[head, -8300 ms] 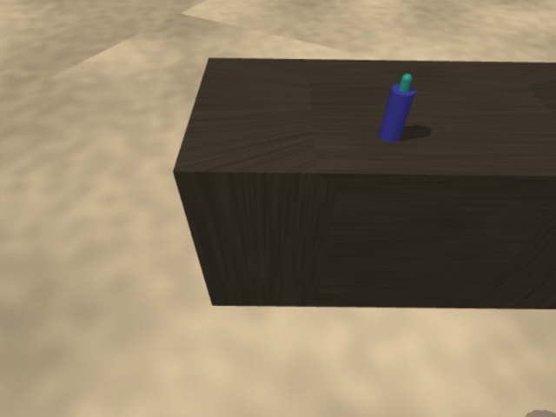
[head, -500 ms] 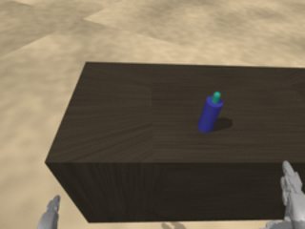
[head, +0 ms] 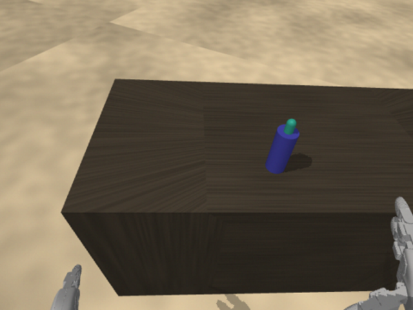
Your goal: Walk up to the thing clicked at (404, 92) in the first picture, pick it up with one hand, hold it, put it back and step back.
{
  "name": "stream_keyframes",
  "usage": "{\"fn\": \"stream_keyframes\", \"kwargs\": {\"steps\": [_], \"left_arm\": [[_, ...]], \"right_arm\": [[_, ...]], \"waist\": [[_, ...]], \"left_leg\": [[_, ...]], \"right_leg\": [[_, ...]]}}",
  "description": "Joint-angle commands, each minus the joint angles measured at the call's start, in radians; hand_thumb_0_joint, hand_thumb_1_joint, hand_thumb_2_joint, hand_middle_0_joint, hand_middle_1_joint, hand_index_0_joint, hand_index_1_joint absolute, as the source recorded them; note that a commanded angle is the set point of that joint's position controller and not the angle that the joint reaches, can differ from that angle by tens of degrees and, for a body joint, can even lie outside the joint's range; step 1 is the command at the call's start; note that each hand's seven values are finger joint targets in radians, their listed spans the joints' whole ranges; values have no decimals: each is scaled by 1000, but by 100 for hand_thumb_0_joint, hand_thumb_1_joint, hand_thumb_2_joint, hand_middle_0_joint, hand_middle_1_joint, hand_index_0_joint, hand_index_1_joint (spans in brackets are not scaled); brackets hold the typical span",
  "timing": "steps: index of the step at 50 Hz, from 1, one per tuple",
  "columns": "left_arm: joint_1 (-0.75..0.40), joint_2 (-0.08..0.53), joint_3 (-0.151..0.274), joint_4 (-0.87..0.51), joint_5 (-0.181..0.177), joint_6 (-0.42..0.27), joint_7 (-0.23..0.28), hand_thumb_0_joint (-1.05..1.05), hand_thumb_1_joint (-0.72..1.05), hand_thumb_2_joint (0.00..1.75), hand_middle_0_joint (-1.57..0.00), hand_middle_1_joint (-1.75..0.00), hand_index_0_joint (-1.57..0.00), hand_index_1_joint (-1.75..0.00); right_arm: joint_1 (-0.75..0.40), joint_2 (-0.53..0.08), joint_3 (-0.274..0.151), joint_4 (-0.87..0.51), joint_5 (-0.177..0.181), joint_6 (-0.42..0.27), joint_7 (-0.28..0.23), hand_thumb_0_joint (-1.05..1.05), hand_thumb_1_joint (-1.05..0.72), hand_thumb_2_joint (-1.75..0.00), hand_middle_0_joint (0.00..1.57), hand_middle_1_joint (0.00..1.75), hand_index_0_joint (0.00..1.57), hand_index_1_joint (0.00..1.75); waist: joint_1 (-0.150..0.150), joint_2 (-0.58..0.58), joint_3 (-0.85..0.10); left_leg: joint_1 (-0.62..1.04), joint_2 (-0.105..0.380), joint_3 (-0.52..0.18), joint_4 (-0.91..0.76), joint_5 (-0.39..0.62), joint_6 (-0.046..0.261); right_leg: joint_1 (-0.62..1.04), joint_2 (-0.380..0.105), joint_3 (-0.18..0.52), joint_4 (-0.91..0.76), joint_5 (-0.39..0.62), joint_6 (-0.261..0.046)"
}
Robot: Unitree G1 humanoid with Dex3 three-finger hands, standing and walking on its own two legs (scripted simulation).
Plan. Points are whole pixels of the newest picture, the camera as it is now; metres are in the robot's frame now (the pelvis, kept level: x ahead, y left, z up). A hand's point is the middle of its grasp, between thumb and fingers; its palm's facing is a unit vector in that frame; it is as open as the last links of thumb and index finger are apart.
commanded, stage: rise first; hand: right
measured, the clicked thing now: (283, 145) +0.52 -0.20 +0.01
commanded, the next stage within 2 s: go down in 0.04 s
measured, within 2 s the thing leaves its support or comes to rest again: neither
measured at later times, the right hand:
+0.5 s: hand (377, 245) +0.21 -0.27 +0.08, palm faces +0.32 +0.89 -0.33, open 17.5 cm
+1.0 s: hand (380, 198) +0.30 -0.31 +0.09, palm faces +0.14 +0.99 -0.07, open 17.6 cm
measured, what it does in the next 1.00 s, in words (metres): stands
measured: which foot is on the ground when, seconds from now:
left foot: down 0.00-1.00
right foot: down 0.00-1.00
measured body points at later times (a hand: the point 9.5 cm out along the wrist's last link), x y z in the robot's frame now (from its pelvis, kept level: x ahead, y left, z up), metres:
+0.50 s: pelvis +0.01 +0.00 +0.00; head +0.00 +0.01 +0.45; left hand +0.18 +0.27 -0.09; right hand +0.19 -0.31 +0.10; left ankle +0.01 +0.13 -0.74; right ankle +0.02 -0.13 -0.74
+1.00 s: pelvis +0.01 -0.01 -0.01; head +0.02 -0.01 +0.44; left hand +0.17 +0.25 -0.10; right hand +0.29 -0.37 +0.10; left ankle +0.01 +0.13 -0.74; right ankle +0.02 -0.13 -0.74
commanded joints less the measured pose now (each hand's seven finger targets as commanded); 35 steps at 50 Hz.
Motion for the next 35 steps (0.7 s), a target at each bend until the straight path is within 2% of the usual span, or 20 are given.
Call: {"fn": "stream_keyframes", "kwargs": {"steps": [1,2,3,4,7,8,9,10,11,12,15,18,21,24,28,30,32,33,34,35], "left_arm": [[-115,162,63,-142,-4,-57,11,0,-57,8,-5,-5,-5,-6],[-108,147,48,-125,-6,-57,8,0,-57,8,-5,-5,-5,-6],[-111,170,71,-139,-5,-60,8,0,-57,8,-5,-6,-5,-7],[-120,150,54,-140,-5,-61,7,0,-57,8,-5,-6,-5,-6],[-91,117,38,-127,-6,-57,4,0,-57,9,-5,-6,-5,-7],[-115,127,40,-165,-4,-59,6,0,-50,1,-6,-6,-7,-4],[-169,98,2,-173,21,-63,-7,0,-55,4,-5,-5,-5,-5],[-133,127,43,-144,17,-61,-1,0,-55,4,-5,-5,-4,-5],[-143,113,23,-142,16,-57,-1,0,-56,5,-5,-4,-4,-5],[-132,152,57,-156,17,-57,6,0,-55,5,-5,-4,-4,-5],[-103,180,87,-151,20,-45,15,0,-55,4,-5,-4,-4,-5],[-92,144,66,-111,14,-40,13,0,-55,4,-5,-4,-5,-5],[-93,78,7,-35,5,-30,8,0,-55,4,-5,-4,-4,-5],[-184,71,-34,-63,0,-34,12,0,-55,3,-5,-4,-5,-5],[-238,141,-19,-165,2,-43,44,0,-55,4,-5,-4,-5,-5],[-215,208,35,-171,0,-43,63,0,-55,4,-5,-5,-5,-5],[-181,248,74,-193,-3,-49,83,0,-55,4,-5,-5,-5,-5],[-142,235,66,-173,-8,-49,88,0,-54,4,-5,-4,-5,-5],[-118,210,53,-129,-13,-46,89,0,-55,4,-5,-5,-5,-5],[-114,156,-3,-110,-19,-45,89,0,-55,4,-5,-4,-5,-5]], "right_arm": [[-56,-194,-131,-208,6,-76,-18,0,57,-5,4,6,5,6],[-73,-200,-136,-229,8,-83,-16,0,56,-5,5,6,5,6],[-55,-204,-140,-220,9,-84,-16,0,55,-5,5,6,5,6],[-53,-200,-144,-227,9,-88,-17,0,55,-5,5,6,5,6],[-6,-164,-108,-213,9,-90,-8,0,54,-6,5,6,5,6],[-37,-171,-110,-246,8,-92,-9,0,49,-6,4,6,5,6],[-27,-87,-86,-269,-1,-123,1,0,53,-3,5,5,5,5],[-39,-137,-136,-234,2,-130,2,0,54,-3,4,5,5,5],[-39,-155,-156,-201,2,-133,4,0,55,-4,4,5,5,5],[-73,-165,-164,-191,9,-138,8,0,57,-4,4,6,5,6],[-125,-204,-209,-202,15,-153,14,0,54,-4,4,5,5,5],[-157,-204,-210,-162,33,-152,37,0,53,-4,5,5,5,5],[-189,-204,-200,-106,56,-133,82,0,58,-3,4,6,5,6],[-244,-212,-209,-91,89,-124,131,0,59,-4,4,6,5,6],[-349,-282,-279,-44,128,-126,174,0,52,-4,4,5,5,5],[-388,-325,-318,19,150,-123,193,0,51,-3,5,5,5,5],[-456,-328,-322,68,176,-115,222,0,55,-4,4,5,5,5],[-449,-339,-334,138,188,-105,241,0,54,-3,5,5,5,5],[-479,-325,-316,175,199,-98,264,0,54,-3,4,5,5,5],[-510,-322,-306,195,214,-93,290,0,54,-3,5,5,5,5]], "waist": [[-7,-1,-72],[-9,-25,-49],[-6,-9,-54],[-10,6,-65],[-4,25,-66],[1,31,-94],[20,85,-138],[18,81,-135],[12,74,-114],[32,93,-101],[31,59,-110],[28,2,-76],[31,-58,-59],[24,-50,-88],[23,51,-210],[21,59,-221],[47,76,-236],[43,64,-203],[56,43,-175],[44,24,-144]], "left_leg": [[-7,-30,60,-79,11,24],[-17,-31,62,-77,-1,27],[-14,-29,60,-81,-11,25],[-7,-27,59,-83,7,23],[-4,-24,55,-82,45,19],[2,-23,54,-81,64,16],[-15,-33,47,-53,100,7],[-19,-28,44,-56,97,4],[-30,-22,36,-63,81,3],[-45,-23,36,-64,70,2],[-55,-22,33,-64,48,4],[-63,-24,37,-52,61,8],[-81,-22,31,-45,66,10],[-70,-26,35,-32,82,10],[-7,-18,29,-23,158,-3],[-6,-18,33,-19,159,-3],[-21,-23,40,-13,158,-1],[-31,-23,42,-17,147,0],[-56,-23,45,-17,134,3],[-71,-20,40,-20,114,5]], "right_leg": [[-25,14,-42,-88,44,-25],[-32,10,-39,-94,28,-23],[-32,14,-42,-89,20,-26],[-23,17,-45,-83,42,-27],[-15,22,-53,-69,82,-30],[-2,23,-53,-64,97,-32],[-3,24,-35,-33,116,-32],[-3,27,-39,-31,110,-33],[-10,33,-43,-30,95,-34],[-5,30,-38,-30,84,-35],[3,33,-38,-36,58,-31],[-24,33,-33,-39,58,-28],[-54,33,-35,-36,46,-29],[-66,26,-24,-26,59,-28],[-22,32,-20,8,133,-31],[-9,31,-14,3,134,-29],[19,23,-6,1,131,-31],[4,24,-6,-5,120,-32],[-5,21,-5,-11,107,-32],[-27,24,-5,-9,90,-34]]}}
